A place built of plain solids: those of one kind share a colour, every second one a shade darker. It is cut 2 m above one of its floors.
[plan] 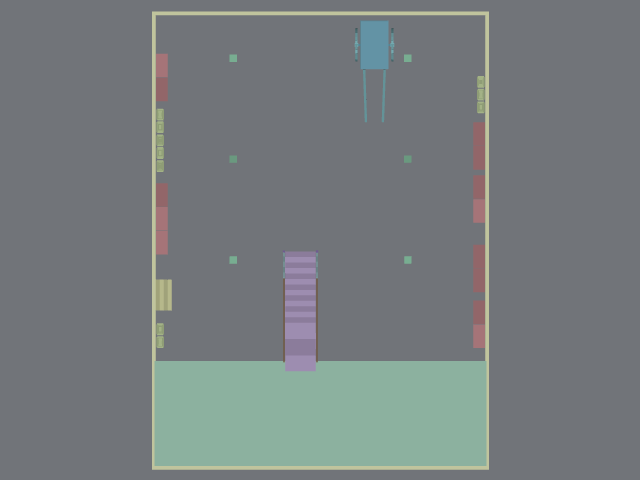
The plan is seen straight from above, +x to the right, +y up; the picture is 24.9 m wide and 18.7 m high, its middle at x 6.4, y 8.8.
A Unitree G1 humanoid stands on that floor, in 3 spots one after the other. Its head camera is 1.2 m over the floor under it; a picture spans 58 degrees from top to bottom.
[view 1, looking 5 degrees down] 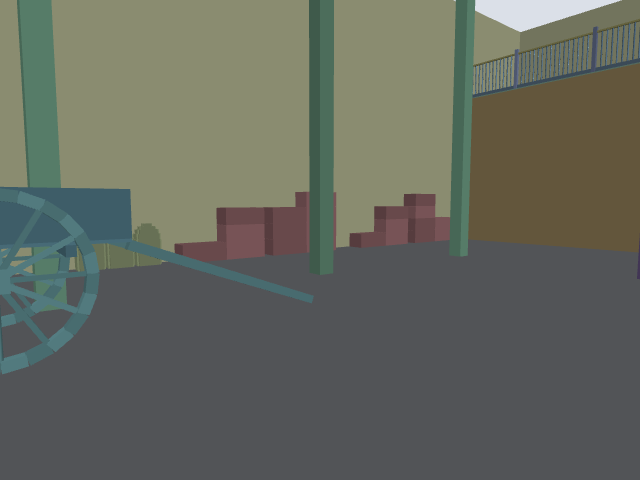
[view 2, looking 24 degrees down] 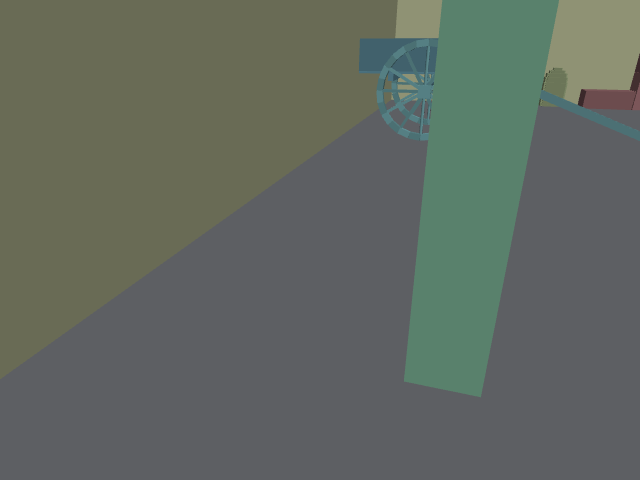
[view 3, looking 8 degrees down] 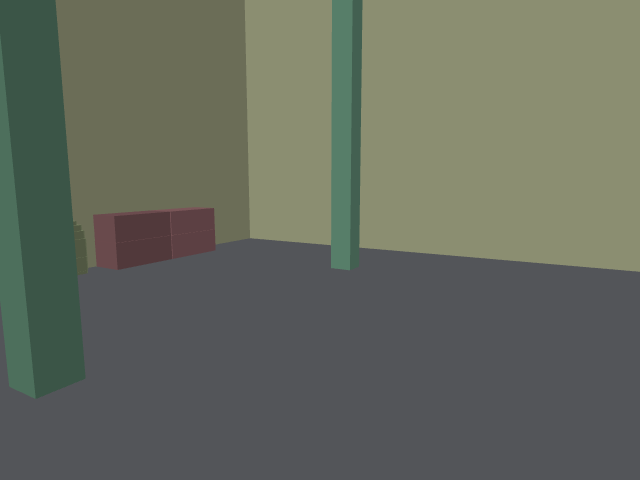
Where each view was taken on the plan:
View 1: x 4.10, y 16.45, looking -38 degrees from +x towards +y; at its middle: post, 7.10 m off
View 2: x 1.51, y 15.95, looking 17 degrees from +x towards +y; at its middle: ground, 2.95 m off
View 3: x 5.64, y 10.65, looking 120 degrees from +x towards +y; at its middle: wall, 8.05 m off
